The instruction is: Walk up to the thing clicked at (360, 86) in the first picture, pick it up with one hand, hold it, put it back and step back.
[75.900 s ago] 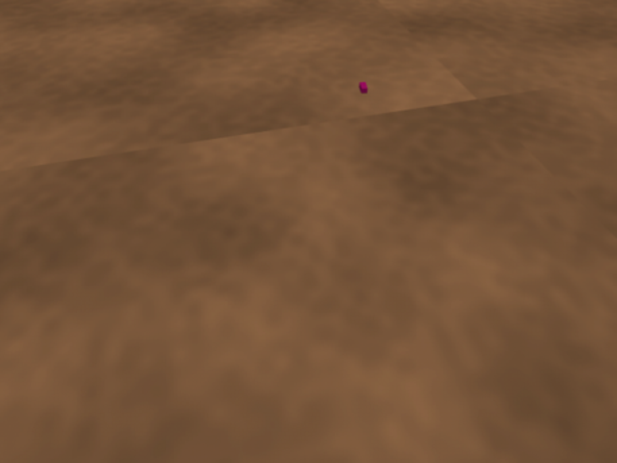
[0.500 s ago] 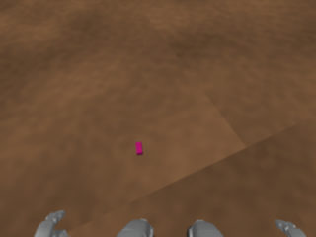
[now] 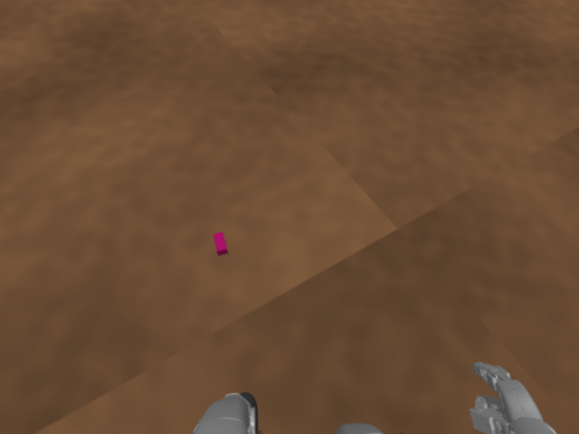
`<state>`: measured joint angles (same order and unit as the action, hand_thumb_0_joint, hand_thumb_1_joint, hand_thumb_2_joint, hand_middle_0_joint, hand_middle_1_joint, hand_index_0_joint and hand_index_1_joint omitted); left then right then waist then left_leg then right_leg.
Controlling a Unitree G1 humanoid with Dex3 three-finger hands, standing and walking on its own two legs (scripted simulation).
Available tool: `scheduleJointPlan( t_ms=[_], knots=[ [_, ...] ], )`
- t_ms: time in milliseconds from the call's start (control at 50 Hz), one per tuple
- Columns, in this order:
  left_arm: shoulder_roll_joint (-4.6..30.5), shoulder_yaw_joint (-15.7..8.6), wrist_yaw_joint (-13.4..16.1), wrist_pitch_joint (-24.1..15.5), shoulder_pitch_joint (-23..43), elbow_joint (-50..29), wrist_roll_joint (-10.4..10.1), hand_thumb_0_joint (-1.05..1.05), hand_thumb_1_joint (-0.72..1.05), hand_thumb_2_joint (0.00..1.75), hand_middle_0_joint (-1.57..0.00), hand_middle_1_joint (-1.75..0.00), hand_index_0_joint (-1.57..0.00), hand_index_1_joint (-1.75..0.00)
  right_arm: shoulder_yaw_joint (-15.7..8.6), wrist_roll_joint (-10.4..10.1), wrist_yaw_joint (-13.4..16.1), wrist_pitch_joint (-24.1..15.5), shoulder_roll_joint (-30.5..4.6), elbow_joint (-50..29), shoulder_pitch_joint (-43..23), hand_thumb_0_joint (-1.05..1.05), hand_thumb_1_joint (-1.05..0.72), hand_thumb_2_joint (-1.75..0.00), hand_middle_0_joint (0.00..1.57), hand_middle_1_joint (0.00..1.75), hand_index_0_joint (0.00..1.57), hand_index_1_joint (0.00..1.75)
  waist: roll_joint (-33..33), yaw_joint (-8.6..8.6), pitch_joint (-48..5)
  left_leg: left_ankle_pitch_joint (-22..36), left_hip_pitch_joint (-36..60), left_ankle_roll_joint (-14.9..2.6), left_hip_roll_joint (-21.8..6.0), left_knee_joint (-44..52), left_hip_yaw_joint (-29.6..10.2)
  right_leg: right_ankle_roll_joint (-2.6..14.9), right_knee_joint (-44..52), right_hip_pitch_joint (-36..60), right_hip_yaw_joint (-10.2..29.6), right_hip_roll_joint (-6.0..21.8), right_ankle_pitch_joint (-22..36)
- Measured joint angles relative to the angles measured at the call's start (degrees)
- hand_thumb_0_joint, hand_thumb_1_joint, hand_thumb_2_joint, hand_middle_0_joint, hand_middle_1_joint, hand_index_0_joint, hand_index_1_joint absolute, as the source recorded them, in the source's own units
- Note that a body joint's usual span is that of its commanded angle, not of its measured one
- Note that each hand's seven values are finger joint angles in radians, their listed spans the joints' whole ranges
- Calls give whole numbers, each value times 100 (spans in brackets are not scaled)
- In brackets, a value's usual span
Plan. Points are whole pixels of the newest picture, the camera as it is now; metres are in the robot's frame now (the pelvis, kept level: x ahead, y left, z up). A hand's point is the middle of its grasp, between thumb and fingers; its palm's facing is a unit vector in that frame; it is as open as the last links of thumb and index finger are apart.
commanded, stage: step back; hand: left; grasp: from above
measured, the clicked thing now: (220, 243) +0.78 +0.26 -0.74
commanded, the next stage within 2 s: stand in 1.92 s
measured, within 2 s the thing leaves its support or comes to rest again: neither
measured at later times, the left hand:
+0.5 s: hand out of the picture -0.04 +0.24 -0.14, palm faces +0.09 -0.93 -0.36, open 7.4 cm
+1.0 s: hand out of the picture -0.29 +0.20 -0.14, palm faces +0.08 -0.90 -0.43, open 7.4 cm
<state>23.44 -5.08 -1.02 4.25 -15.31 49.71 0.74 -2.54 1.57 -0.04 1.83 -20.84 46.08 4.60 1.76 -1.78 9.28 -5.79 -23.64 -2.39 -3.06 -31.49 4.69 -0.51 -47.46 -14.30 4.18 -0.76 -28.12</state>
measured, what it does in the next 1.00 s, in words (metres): walks backwards: right foot, then left foot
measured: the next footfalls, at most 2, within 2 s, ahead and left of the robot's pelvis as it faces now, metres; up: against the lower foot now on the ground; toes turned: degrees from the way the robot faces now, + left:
right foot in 0.06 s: -0.03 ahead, -0.14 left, +0.00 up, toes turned +0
left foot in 0.40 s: -0.11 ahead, +0.08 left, +0.00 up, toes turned +4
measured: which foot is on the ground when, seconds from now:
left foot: down 0.00-0.08, up 0.10-0.38, down 0.40-0.78, up 0.80-1.00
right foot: up 0.00-0.04, down 0.06-0.42, up 0.44-0.74, down 0.76-1.00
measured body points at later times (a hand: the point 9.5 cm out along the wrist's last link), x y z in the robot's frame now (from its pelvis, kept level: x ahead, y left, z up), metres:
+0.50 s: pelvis -0.16 -0.03 +0.00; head -0.11 -0.01 +0.44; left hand -0.04 +0.29 -0.11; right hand -0.06 -0.33 -0.11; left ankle -0.15 +0.08 -0.72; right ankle -0.13 -0.16 -0.68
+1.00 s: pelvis -0.31 -0.09 +0.00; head -0.29 -0.10 +0.45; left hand -0.30 +0.24 -0.11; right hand -0.21 -0.41 -0.13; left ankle -0.30 +0.05 -0.69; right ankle -0.30 -0.22 -0.72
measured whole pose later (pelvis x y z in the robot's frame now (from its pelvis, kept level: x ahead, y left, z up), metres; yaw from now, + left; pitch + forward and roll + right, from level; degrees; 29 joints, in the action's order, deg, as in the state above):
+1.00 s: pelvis -0.31 -0.09 +0.00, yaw +4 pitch -2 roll +1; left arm 21.5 -4.1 -0.4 1.3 -15.6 52.2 2.9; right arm -3.9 1.5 -0.3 2.5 -24.1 52.7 13.5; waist -2.0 -2.3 4.5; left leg -26.6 -23.3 0.9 1.9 -51.7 -3.8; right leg 0.3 -39.0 -16.0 -0.6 2.4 -21.2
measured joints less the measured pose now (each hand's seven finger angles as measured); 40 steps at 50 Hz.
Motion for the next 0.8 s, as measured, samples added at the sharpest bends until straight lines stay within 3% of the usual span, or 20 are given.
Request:
scheduleJointPlan(
  t_ms=[60,80,120,140,180,240,340,380,420,440,500,540,580,620,680,760,780,800],
  knots=[
    [-95,-26,-61,-52,-122,81,43,0,91,90,-20,-30,-20,-30,-73,-6,17,73,-163,41,35,0,-90,-90,20,30,21,30,-209,16,-142,107,-310,98,-109,-133,-18,148,1037,387,-338,43,274],
    [-174,-34,-66,-51,-141,112,94,0,91,90,-20,-30,-20,-30,-118,-32,39,99,-223,95,62,0,-90,-90,20,30,21,30,-366,55,-138,-226,-412,130,-121,-296,-181,121,1061,379,-424,-29,360],
    [-218,-10,-87,-3,-248,60,167,0,91,90,-20,-30,-20,-30,-175,-71,111,165,-215,234,244,0,-90,-90,20,30,21,30,-309,-30,-252,-1415,-674,261,267,-1072,-565,146,976,230,-392,86,444],
    [-236,2,-77,8,-292,30,177,0,91,90,-20,-30,-20,-30,-179,-90,127,187,-216,294,345,0,-91,-90,20,30,21,30,-249,-98,-292,-1693,-779,302,495,-1626,-739,164,1009,189,-334,163,517],
    [-297,21,-31,20,-312,4,186,0,91,90,-20,-30,-20,-30,-172,-132,136,164,-257,355,548,0,-91,-90,20,30,21,30,-252,-87,-342,-1797,-873,332,831,-2514,-1011,135,1194,164,-351,255,722],
    [-321,22,31,11,-185,-128,204,1,90,90,-20,-30,-20,-30,-139,-146,149,94,-283,383,826,0,-91,-90,20,30,21,30,-287,0,-344,-1873,-641,353,983,-3092,-1072,125,1310,49,-462,303,925],
    [-248,53,152,-79,309,-554,160,1,90,90,-20,-30,-20,-30,-66,-93,152,91,-176,461,1017,0,-91,-90,20,30,21,30,-230,108,-168,-2199,354,326,699,-1935,-740,143,1079,-313,-724,356,1054],
    [-196,88,161,-72,534,-696,106,1,90,90,-20,-30,-20,-30,-45,-76,138,42,-118,452,1008,0,-91,-90,20,30,21,30,-170,169,-86,-1762,818,272,573,-932,-576,126,826,-532,-831,400,1038],
    [-124,100,157,-29,790,-739,64,0,90,90,-20,-30,-20,-30,-46,-48,131,-13,11,488,903,0,-91,-90,20,30,21,30,83,166,70,-1390,983,108,684,-497,-440,106,529,-739,-763,555,1029],
    [-129,96,160,5,879,-719,31,0,90,90,-20,-30,-20,-30,-18,-48,100,-13,51,475,850,0,-91,-90,20,30,21,30,149,147,113,-1380,924,60,694,-550,-400,126,351,-829,-622,494,758],
    [-179,95,161,116,1030,-623,-13,0,91,90,-20,-30,-20,-30,42,-32,79,-73,86,373,745,0,-91,-90,20,30,21,30,44,273,91,-1229,705,17,506,-595,-534,161,-1106,-1174,-67,-106,-191],
    [-168,83,157,116,1033,-617,-52,0,91,90,-20,-30,-20,-30,74,-34,127,-96,97,306,668,0,-90,-90,20,30,21,30,54,260,20,-1048,591,39,404,-487,-533,180,-1903,-1304,224,-354,-250],
    [-152,56,144,88,990,-608,-47,0,91,90,-20,-30,-20,-30,74,-13,154,-102,74,226,552,0,-90,-90,20,30,21,30,55,235,-22,-892,462,63,303,-425,-512,120,-2268,-1260,359,-424,-221],
    [-123,27,132,68,920,-577,-30,0,91,90,-20,-30,-20,-30,59,13,162,-97,42,126,409,0,-90,-90,20,30,21,30,58,202,-28,-744,327,87,207,-382,-470,27,-2167,-1079,407,-375,-192],
    [-80,24,103,28,793,-449,-14,0,91,90,-20,-30,-20,-30,37,36,144,-102,-47,-33,197,0,-90,-90,20,30,21,30,8,139,-6,-555,88,129,37,-405,-393,-51,-1249,-655,238,-151,-176],
    [-53,28,42,-101,570,-118,12,0,91,90,-20,-30,-20,-30,18,29,75,-41,-229,-122,44,0,-90,-90,20,30,21,30,-132,63,-108,-440,-350,261,-176,-709,-349,63,832,160,-186,90,254],
    [-137,22,47,-135,537,-1,59,0,91,90,-20,-30,-20,-30,-15,18,71,-4,-314,-80,12,0,-90,-90,20,30,21,30,-340,87,-82,-515,-458,219,-260,-875,-511,32,910,191,-289,-38,311],
    [-191,39,33,-136,457,62,100,0,91,90,-20,-30,-20,-30,-58,4,95,40,-341,-18,36,0,-90,-90,20,30,21,30,-430,107,-107,-992,-558,202,-157,-1084,-726,22,814,130,-349,-72,336]
  ],
)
